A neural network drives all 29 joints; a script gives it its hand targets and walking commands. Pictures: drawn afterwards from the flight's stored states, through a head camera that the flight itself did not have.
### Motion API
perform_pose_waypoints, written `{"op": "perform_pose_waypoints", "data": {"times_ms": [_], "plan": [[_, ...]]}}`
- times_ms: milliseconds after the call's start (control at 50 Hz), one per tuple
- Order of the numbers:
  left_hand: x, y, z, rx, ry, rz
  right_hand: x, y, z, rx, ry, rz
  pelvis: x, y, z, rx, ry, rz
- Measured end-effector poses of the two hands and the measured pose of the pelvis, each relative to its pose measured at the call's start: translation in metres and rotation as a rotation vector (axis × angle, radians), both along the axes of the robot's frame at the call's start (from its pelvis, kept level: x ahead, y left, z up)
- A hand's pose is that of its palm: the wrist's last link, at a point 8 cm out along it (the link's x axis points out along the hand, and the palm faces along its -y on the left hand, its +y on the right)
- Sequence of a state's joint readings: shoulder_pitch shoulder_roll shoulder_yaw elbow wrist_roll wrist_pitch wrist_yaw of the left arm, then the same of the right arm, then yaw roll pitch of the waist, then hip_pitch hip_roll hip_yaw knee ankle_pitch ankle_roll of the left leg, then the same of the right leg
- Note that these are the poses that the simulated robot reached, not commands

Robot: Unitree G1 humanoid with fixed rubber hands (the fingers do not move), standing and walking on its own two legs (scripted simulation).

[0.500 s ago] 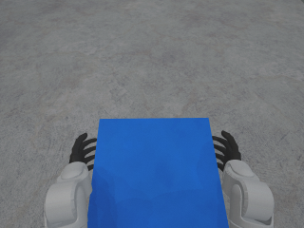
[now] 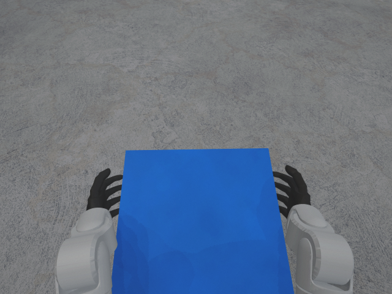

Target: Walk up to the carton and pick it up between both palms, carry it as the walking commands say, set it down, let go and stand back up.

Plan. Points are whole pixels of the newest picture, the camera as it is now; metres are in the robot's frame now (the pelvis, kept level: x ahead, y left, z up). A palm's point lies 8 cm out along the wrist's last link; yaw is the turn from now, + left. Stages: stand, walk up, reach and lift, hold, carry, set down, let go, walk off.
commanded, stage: carry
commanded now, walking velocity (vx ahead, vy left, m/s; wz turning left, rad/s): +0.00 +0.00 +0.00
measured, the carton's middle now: (197, 223) +0.26 -0.01 -0.03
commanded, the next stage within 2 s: none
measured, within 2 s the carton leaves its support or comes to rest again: neither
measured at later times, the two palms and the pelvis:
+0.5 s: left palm (106, 118) +0.45 +0.18 +0.09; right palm (259, 99) +0.49 -0.16 +0.10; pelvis +0.23 -0.03 +0.00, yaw +8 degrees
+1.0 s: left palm (100, 112) +0.48 +0.20 +0.08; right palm (245, 94) +0.53 -0.14 +0.08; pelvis +0.27 +0.00 -0.02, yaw +8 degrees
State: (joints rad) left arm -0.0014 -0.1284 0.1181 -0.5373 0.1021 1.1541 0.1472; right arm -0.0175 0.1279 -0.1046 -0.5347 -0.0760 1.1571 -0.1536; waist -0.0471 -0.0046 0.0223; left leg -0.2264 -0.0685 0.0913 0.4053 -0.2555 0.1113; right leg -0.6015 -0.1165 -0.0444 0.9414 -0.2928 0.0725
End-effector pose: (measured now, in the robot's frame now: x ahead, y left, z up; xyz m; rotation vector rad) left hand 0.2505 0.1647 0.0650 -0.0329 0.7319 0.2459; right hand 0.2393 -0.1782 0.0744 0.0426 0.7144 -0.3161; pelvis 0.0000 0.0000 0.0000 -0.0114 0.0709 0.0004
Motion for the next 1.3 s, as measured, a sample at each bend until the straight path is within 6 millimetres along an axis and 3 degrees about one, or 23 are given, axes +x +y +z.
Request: {"op": "perform_pose_waypoints", "data": {"times_ms": [100, 200, 260, 380, 500, 600, 780, 1000, 1200, 1300], "plan": [[0.045, 0.008, 0.013, 0.002, -0.062, 0.111, 0.083, 0.009, 0.013, 0.001, -0.062, 0.111, 0.065, -0.017, 0.000, -0.006, -0.003, 0.052], [0.098, 0.004, 0.016, 0.033, -0.098, 0.180, 0.160, 0.008, 0.008, 0.031, -0.098, 0.182, 0.131, -0.034, -0.013, 0.002, -0.027, 0.117], [0.121, 0.004, 0.019, 0.038, -0.067, 0.199, 0.189, 0.009, 0.008, 0.040, -0.068, 0.198, 0.155, -0.038, -0.007, 0.006, -0.020, 0.131], [0.159, 0.007, 0.024, 0.033, -0.062, 0.198, 0.226, 0.011, 0.014, 0.033, -0.063, 0.198, 0.195, -0.037, -0.001, 0.007, -0.014, 0.143], [0.197, 0.013, 0.028, 0.019, -0.088, 0.176, 0.255, 0.016, 0.021, 0.021, -0.088, 0.174, 0.231, -0.026, -0.004, -0.001, -0.007, 0.135], [0.218, 0.019, 0.027, 0.016, -0.092, 0.165, 0.273, 0.021, 0.021, 0.020, -0.093, 0.162, 0.249, -0.019, -0.007, -0.002, -0.003, 0.134], [0.230, 0.029, 0.015, 0.019, -0.059, 0.166, 0.286, 0.031, 0.009, 0.017, -0.060, 0.168, 0.260, -0.010, -0.009, -0.005, -0.009, 0.135], [0.229, 0.037, 0.014, 0.021, -0.081, 0.183, 0.290, 0.040, 0.007, 0.023, -0.081, 0.180, 0.275, -0.003, -0.017, -0.007, -0.037, 0.137], [0.253, 0.052, 0.008, -0.005, -0.068, 0.205, 0.322, 0.056, 0.011, -0.001, -0.068, 0.200, 0.303, 0.008, -0.015, 0.003, -0.019, 0.170], [0.277, 0.060, 0.014, 0.006, -0.058, 0.185, 0.338, 0.064, 0.010, 0.012, -0.058, 0.179, 0.321, 0.020, -0.008, -0.010, -0.018, 0.149]]}}
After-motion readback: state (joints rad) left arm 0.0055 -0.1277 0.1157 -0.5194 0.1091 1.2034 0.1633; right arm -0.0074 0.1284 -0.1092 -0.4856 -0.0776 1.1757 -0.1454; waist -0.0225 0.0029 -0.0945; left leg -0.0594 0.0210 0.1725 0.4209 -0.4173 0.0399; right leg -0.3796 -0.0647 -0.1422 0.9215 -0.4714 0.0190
